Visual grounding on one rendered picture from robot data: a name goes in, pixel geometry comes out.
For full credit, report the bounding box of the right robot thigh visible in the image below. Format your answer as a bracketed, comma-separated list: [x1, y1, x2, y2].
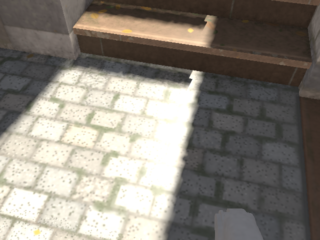
[214, 208, 264, 240]

